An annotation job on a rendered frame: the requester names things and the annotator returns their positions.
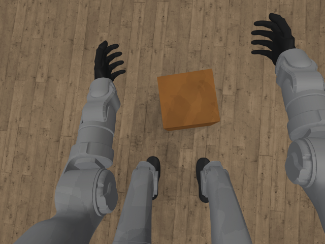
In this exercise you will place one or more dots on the robot left upper arm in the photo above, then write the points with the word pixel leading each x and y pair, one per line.
pixel 83 198

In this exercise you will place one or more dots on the robot right upper arm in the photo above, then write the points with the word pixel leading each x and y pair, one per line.
pixel 305 166

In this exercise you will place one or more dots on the robot right thigh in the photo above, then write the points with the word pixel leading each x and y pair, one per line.
pixel 227 222

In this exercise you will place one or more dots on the robot left forearm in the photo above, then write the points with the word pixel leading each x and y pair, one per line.
pixel 93 148

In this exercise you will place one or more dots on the robot right forearm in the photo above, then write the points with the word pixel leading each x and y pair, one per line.
pixel 303 91

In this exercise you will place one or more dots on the robot left hand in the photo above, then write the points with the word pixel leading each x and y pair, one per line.
pixel 102 69

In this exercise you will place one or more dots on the carton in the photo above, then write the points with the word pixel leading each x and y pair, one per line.
pixel 188 100

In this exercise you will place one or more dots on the robot right hand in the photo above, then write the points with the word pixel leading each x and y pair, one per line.
pixel 280 35

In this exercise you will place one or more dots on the robot right foot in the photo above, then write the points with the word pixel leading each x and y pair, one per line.
pixel 201 163

